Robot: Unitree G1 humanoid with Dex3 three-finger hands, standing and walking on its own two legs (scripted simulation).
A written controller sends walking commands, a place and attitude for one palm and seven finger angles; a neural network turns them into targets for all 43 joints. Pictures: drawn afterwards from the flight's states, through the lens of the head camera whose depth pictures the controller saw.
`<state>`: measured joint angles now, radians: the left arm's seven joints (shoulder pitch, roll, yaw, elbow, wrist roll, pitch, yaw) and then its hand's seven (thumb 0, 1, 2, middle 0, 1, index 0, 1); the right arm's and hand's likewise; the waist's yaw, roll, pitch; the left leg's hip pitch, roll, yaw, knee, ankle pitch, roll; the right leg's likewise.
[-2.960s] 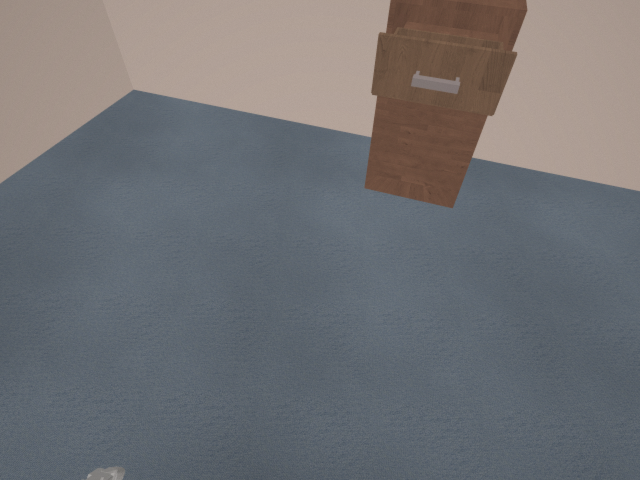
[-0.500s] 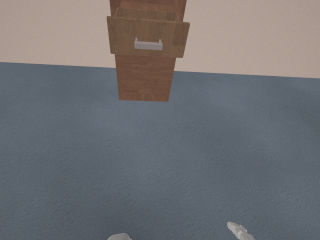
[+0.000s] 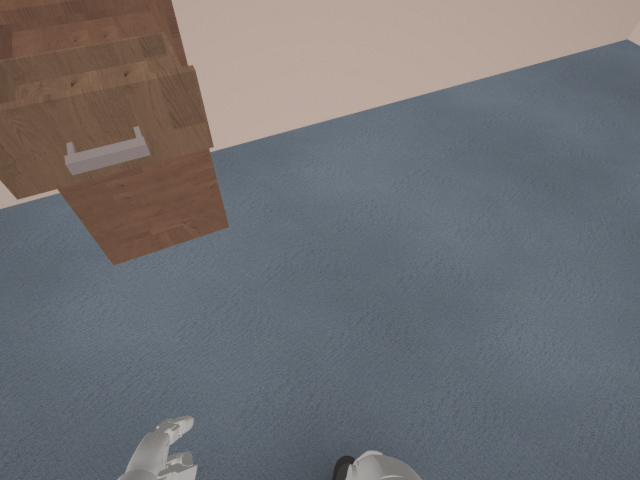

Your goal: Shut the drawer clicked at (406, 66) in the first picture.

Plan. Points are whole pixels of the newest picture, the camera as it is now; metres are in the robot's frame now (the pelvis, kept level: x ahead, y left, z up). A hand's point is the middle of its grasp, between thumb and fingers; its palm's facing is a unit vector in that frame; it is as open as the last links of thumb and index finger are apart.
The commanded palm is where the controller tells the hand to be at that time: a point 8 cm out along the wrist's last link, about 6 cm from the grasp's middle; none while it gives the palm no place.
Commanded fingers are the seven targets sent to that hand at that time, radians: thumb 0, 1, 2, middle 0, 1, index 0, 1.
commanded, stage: walk to a spot facing it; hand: left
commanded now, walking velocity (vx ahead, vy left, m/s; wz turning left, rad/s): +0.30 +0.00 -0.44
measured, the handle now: (106, 147) +0.66 +0.38 -0.01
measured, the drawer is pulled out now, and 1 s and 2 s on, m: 0.30 0.30 0.30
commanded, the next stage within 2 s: turn to face it in 0.14 s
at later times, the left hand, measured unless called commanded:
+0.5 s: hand (169, 440) +0.20 +0.22 -0.18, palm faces +0.04 -0.98 -0.17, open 7.4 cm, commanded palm none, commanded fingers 0.00 0.90 0.90 -0.20 -0.30 -0.20 -0.30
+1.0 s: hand (164, 384) +0.27 +0.23 -0.13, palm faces +0.20 -0.94 -0.28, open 7.4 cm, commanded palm none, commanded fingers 0.00 0.90 0.90 -0.20 -0.30 -0.20 -0.30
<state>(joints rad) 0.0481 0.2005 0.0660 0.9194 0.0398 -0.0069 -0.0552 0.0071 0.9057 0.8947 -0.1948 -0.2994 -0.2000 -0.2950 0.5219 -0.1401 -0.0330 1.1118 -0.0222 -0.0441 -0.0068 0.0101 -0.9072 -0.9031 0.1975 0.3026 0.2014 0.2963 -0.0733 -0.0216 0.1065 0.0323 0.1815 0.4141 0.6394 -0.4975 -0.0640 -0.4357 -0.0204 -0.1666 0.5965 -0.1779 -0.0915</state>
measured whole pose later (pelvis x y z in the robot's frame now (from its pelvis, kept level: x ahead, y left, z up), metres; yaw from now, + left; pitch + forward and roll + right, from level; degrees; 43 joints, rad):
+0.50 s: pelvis +0.18 +0.03 +0.01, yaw -3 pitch -2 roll -2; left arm 0.29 0.21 0.05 1.05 0.01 -0.01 0.03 0.01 0.91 0.89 -0.20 -0.30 -0.20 -0.30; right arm 0.15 -0.16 -0.01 0.98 -0.02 -0.03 0.00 0.01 -0.91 -0.90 0.20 0.30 0.20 0.30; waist 0.03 -0.04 0.04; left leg -0.37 0.03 0.10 0.62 -0.21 0.06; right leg -0.20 0.00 -0.08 0.77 -0.51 0.01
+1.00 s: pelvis +0.20 +0.01 +0.02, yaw +10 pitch +0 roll +0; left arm 0.16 0.21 0.07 0.92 0.01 0.04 0.03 0.01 0.90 0.89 -0.20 -0.30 -0.20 -0.30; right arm 0.28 -0.21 -0.07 0.97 -0.03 0.05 0.00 0.01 -0.90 -0.90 0.20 0.30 0.20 0.30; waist -0.05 0.03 0.02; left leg -0.35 -0.09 -0.10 0.47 -0.11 0.04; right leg -0.29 0.00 0.00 0.64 -0.37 0.04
